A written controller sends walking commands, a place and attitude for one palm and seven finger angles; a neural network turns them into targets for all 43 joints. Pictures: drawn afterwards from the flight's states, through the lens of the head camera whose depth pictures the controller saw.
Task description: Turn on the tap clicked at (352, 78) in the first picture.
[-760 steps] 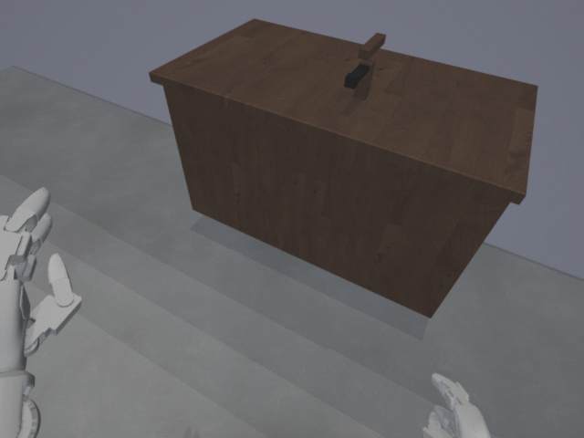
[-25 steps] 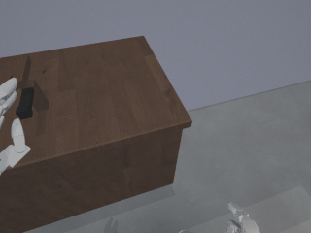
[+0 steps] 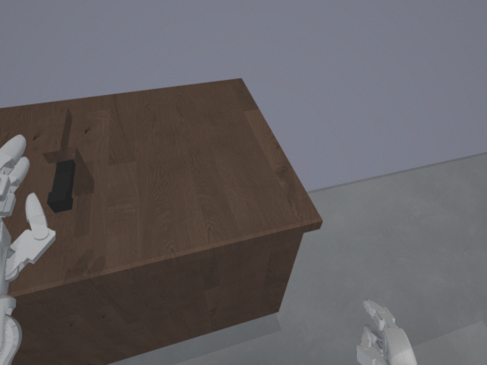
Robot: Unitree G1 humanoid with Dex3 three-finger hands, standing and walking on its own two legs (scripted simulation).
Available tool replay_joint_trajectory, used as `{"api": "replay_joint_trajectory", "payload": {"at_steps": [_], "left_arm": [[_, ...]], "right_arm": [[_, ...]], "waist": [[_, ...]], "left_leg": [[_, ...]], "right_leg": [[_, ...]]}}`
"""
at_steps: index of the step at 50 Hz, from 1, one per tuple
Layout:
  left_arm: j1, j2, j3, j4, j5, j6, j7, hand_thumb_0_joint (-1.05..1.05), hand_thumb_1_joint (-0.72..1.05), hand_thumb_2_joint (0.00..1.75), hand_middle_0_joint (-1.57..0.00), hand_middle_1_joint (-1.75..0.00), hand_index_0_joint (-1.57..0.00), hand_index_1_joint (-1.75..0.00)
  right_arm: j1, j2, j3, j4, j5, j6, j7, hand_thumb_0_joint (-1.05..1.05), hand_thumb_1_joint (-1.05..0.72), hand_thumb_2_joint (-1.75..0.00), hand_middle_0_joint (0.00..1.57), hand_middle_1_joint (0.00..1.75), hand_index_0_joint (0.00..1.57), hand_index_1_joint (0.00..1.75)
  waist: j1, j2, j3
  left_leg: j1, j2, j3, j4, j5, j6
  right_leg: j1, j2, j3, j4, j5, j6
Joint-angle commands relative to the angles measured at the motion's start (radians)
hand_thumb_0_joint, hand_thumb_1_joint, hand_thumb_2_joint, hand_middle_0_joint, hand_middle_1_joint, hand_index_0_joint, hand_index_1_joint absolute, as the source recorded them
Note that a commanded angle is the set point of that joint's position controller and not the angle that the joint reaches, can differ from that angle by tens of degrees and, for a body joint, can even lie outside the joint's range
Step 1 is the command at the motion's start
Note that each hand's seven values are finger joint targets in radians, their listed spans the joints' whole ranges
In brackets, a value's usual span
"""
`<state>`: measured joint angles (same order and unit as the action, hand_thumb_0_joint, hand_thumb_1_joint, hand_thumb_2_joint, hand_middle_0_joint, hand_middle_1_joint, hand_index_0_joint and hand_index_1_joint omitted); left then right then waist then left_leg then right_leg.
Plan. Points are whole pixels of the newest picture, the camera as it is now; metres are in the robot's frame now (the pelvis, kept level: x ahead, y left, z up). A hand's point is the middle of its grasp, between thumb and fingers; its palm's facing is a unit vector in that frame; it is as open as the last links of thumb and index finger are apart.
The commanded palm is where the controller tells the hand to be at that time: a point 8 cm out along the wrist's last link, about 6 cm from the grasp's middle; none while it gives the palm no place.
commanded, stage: come to a stop and stand still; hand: left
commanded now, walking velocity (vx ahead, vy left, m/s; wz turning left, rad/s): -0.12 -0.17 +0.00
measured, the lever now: (60, 201) +0.35 +0.35 +0.07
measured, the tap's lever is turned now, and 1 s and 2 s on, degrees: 0 0 0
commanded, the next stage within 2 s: look again from close up in 1.30 s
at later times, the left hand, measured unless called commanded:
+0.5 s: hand (10, 235) +0.21 +0.28 +0.19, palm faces +0.43 -0.83 -0.36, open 7.4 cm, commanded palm +0.14 +0.30 +0.19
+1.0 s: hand out of the picture +0.19 +0.30 +0.17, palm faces +0.43 -0.84 -0.32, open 7.4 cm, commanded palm +0.13 +0.33 +0.19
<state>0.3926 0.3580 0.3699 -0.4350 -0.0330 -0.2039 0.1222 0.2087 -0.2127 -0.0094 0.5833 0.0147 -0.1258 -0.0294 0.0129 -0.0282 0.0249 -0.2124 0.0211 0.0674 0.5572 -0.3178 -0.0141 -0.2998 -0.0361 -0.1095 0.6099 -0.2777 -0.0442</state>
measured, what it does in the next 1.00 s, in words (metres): shifts its weight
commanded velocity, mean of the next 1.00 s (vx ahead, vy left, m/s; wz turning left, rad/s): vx -0.02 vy -0.01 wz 0.00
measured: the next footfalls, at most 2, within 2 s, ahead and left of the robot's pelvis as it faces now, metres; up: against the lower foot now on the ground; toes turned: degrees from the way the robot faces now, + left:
none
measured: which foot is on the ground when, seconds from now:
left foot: down 0.00-1.00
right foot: down 0.00-1.00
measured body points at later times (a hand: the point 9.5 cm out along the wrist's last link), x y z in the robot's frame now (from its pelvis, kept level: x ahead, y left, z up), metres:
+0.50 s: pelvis -0.03 +0.03 +0.01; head +0.00 +0.03 +0.46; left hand +0.18 +0.33 +0.21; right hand +0.15 -0.21 -0.06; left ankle -0.01 +0.13 -0.73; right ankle +0.03 -0.09 -0.73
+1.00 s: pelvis -0.02 +0.05 +0.01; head -0.01 +0.07 +0.46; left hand +0.16 +0.34 +0.19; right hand +0.16 -0.16 -0.06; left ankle -0.01 +0.13 -0.73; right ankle +0.03 -0.08 -0.73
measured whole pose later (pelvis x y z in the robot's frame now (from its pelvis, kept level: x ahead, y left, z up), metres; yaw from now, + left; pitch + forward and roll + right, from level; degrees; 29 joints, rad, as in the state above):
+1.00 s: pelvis -0.02 +0.05 +0.01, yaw +1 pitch -2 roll -1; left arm 0.36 0.33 0.34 -0.39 -0.01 -0.26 0.10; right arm 0.24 -0.18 0.03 0.60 0.00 -0.20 0.00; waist 0.05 -0.04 0.05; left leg -0.20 -0.01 0.07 0.47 -0.24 0.05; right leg -0.22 -0.01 -0.04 0.39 -0.14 0.01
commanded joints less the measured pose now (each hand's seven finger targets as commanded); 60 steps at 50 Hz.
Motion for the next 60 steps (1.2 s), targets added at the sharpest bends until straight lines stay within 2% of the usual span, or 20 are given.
{"api": "replay_joint_trajectory", "payload": {"at_steps": [1,7,15,16,17,18,19,20,22,24,25,27,29,30,33,40,44,52,56,60], "left_arm": [[-0.073,0.18,0.099,-0.291,-0.008,-0.068,0.015,0.0,0.9,0.9,-0.2,-0.3,-0.2,-0.3],[0.004,0.172,0.114,-0.292,-0.027,-0.048,0.026,0.0,0.9,0.9,-0.2,-0.3,-0.2,-0.3],[0.024,0.167,0.106,-0.274,-0.034,-0.018,0.03,0.0,0.9,0.9,-0.2,-0.3,-0.2,-0.3],[-1.023,0.939,0.639,-0.475,0.148,-0.129,0.007,0.0,0.9,0.9,-0.2,-0.3,-0.2,-0.3],[-0.394,0.331,0.272,0.156,0.035,-0.071,-0.043,0.0,0.9,0.9,-0.2,-0.3,-0.2,-0.3],[-0.226,0.197,0.135,0.079,0.011,-0.072,-0.052,0.0,0.9,0.9,-0.2,-0.3,-0.2,-0.3],[-0.164,0.168,0.082,-0.05,-0.013,-0.094,-0.049,0.0,0.9,0.9,-0.2,-0.3,-0.2,-0.3],[-0.084,0.066,-0.003,-0.097,-0.035,-0.097,-0.043,0.0,0.9,0.9,-0.2,-0.3,-0.2,-0.3],[-0.029,0.115,0.004,-0.185,-0.027,-0.091,-0.022,0.0,0.9,0.9,-0.2,-0.3,-0.2,-0.3],[-0.013,0.163,0.054,-0.178,-0.023,-0.084,-0.005,0.0,0.9,0.9,-0.2,-0.3,-0.2,-0.3],[-0.017,0.208,0.102,-0.19,-0.024,-0.083,0.006,0.0,0.9,0.9,-0.2,-0.3,-0.2,-0.3],[-0.075,0.211,0.12,-0.185,-0.025,-0.091,0.007,0.0,0.9,0.9,-0.2,-0.3,-0.2,-0.3],[-0.128,0.221,0.132,-0.183,-0.018,-0.101,0.008,0.0,0.9,0.9,-0.2,-0.3,-0.2,-0.3],[-0.173,0.254,0.152,-0.231,-0.015,-0.107,0.01,0.0,0.9,0.9,-0.2,-0.3,-0.2,-0.3],[-0.194,0.195,0.099,-0.214,-0.004,-0.119,0.004,0.0,0.9,0.9,-0.2,-0.3,-0.2,-0.3],[-0.134,0.143,0.053,-0.183,0.012,-0.123,-0.007,0.0,0.9,0.9,-0.2,-0.3,-0.2,-0.3],[-0.141,0.139,0.052,-0.151,0.014,-0.119,-0.008,0.0,0.9,0.9,-0.2,-0.3,-0.2,-0.3],[-0.135,0.15,0.067,-0.239,0.003,-0.113,-0.009,0.0,0.9,0.9,-0.2,-0.3,-0.2,-0.3],[-0.068,0.15,0.08,-0.244,-0.007,-0.106,-0.008,0.0,0.9,0.9,-0.2,-0.3,-0.2,-0.3],[-0.058,0.165,0.092,-0.251,-0.01,-0.098,-0.007,0.0,0.9,0.9,-0.2,-0.3,-0.2,-0.3]], "right_arm": [[-0.091,-0.108,-0.023,-0.151,-0.004,-0.062,-0.002,0.0,-0.9,-0.9,0.2,0.3,0.2,0.3],[-0.08,-0.102,-0.025,-0.161,-0.006,-0.05,-0.004,0.0,-0.9,-0.9,0.2,0.3,0.2,0.3],[-0.103,-0.096,-0.019,-0.166,-0.004,-0.025,-0.024,0.0,-0.9,-0.9,0.2,0.3,0.2,0.3],[0.074,-0.141,-0.044,-0.108,-0.068,-0.08,-0.024,0.0,-0.9,-0.9,0.2,0.3,0.2,0.3],[-0.004,-0.027,-0.016,-0.061,-0.033,-0.077,-0.022,0.0,-0.9,-0.9,0.2,0.3,0.2,0.3],[0.013,-0.101,-0.045,-0.158,-0.016,-0.095,-0.015,0.0,-0.9,-0.9,0.2,0.3,0.2,0.3],[0.007,-0.112,-0.044,-0.146,-0.012,-0.094,-0.004,0.0,-0.9,-0.9,0.2,0.3,0.2,0.3],[-0.043,-0.094,-0.033,-0.151,0.006,-0.096,0.012,0.0,-0.9,-0.9,0.2,0.3,0.2,0.3],[-0.055,-0.116,-0.034,-0.167,-0.003,-0.094,0.024,0.0,-0.9,-0.9,0.2,0.3,0.2,0.3],[-0.062,-0.118,-0.029,-0.171,0.0,-0.092,0.019,0.0,-0.9,-0.9,0.2,0.3,0.2,0.3],[-0.082,-0.114,-0.025,-0.167,0.007,-0.09,0.013,0.0,-0.9,-0.9,0.2,0.3,0.2,0.3],[-0.074,-0.114,-0.02,-0.179,0.002,-0.09,-0.001,0.0,-0.9,-0.9,0.2,0.3,0.2,0.3],[-0.071,-0.113,-0.021,-0.177,0.0,-0.098,-0.012,0.0,-0.9,-0.9,0.2,0.3,0.2,0.3],[-0.084,-0.111,-0.018,-0.173,0.0,-0.099,-0.015,0.0,-0.9,-0.9,0.2,0.3,0.2,0.3],[-0.062,-0.11,-0.019,-0.16,-0.002,-0.121,-0.01,0.0,-0.9,-0.9,0.2,0.3,0.2,0.3],[-0.058,-0.109,-0.015,-0.124,-0.006,-0.148,0.014,0.0,-0.9,-0.9,0.2,0.3,0.2,0.3],[-0.046,-0.111,-0.016,-0.126,-0.011,-0.138,0.014,0.0,-0.9,-0.9,0.2,0.3,0.2,0.3],[-0.068,-0.104,-0.02,-0.141,-0.011,-0.116,0.012,0.0,-0.9,-0.9,0.2,0.3,0.2,0.3],[-0.072,-0.103,-0.022,-0.144,-0.012,-0.1,0.012,0.0,-0.9,-0.9,0.2,0.3,0.2,0.3],[-0.085,-0.106,-0.025,-0.146,-0.005,-0.086,0.009,0.0,-0.9,-0.9,0.2,0.3,0.2,0.3]], "waist": [[-0.004,0.085,-0.13],[-0.003,0.113,-0.181],[0.0,0.078,-0.162],[0.03,-0.004,-0.008],[0.022,-0.043,-0.206],[0.048,0.038,-0.145],[0.032,0.103,-0.2],[0.026,0.181,-0.222],[0.038,0.119,-0.177],[0.039,0.007,-0.116],[0.035,-0.004,-0.096],[0.026,-0.021,-0.054],[0.02,0.021,-0.02],[0.018,0.085,-0.016],[0.02,0.13,-0.048],[0.021,0.114,-0.055],[0.019,0.05,-0.029],[0.02,0.109,-0.119],[0.018,0.087,-0.148],[0.017,0.112,-0.128]], "left_leg": [[-0.069,0.082,-0.085,-0.121,0.431,0.021],[0.012,0.078,-0.066,-0.115,0.55,-0.007],[-0.03,0.074,-0.061,-0.177,0.276,0.007],[-0.159,0.074,-0.001,-0.015,0.313,0.03],[-0.046,-0.016,-0.023,-0.075,0.243,0.032],[0.005,0.017,-0.013,-0.08,0.249,0.009],[0.009,0.02,-0.028,-0.125,0.24,0.021],[0.057,0.045,-0.041,-0.156,0.306,0.028],[-0.013,0.081,-0.078,-0.18,0.252,0.038],[-0.114,0.075,-0.089,-0.213,0.062,0.041],[-0.102,0.07,-0.081,-0.225,0.014,0.041],[-0.162,0.061,-0.098,-0.243,-0.112,0.048],[-0.174,0.055,-0.095,-0.244,-0.173,0.053],[-0.16,0.057,-0.098,-0.253,-0.174,0.055],[-0.163,0.064,-0.101,-0.265,-0.19,0.06],[-0.134,0.056,-0.103,-0.276,-0.125,0.046],[-0.147,0.049,-0.11,-0.264,-0.089,0.038],[-0.038,0.044,-0.1,-0.229,0.18,0.021],[-0.001,0.044,-0.095,-0.197,0.311,0.008],[0.003,0.049,-0.092,-0.205,0.319,-0.001]], "right_leg": [[0.25,-0.012,0.078,-0.104,0.373,0.024],[0.277,-0.019,0.082,-0.137,0.504,0.01],[0.261,-0.023,0.097,-0.204,0.349,0.029],[0.113,-0.057,0.155,-0.272,0.372,0.087],[0.2,-0.125,0.173,-0.238,0.43,-0.038],[0.174,-0.12,0.28,-0.247,0.528,0.002],[0.244,-0.117,0.213,-0.209,0.46,0.018],[0.242,-0.087,0.165,-0.171,0.373,0.016],[0.221,-0.053,0.13,-0.166,0.218,0.03],[0.213,-0.042,0.132,-0.19,0.065,0.037],[0.183,-0.031,0.118,-0.204,0.024,0.039],[0.159,-0.034,0.129,-0.233,-0.1,0.038],[0.124,-0.036,0.148,-0.259,-0.169,0.034],[0.117,-0.027,0.141,-0.255,-0.152,0.034],[0.167,-0.013,0.138,-0.219,-0.101,0.029],[0.187,0.013,0.138,-0.235,-0.004,0.035],[0.184,0.007,0.155,-0.267,0.005,0.035],[0.241,0.008,0.122,-0.217,0.236,0.034],[0.252,0.001,0.108,-0.205,0.329,0.032],[0.234,0.004,0.105,-0.199,0.322,0.034]]}}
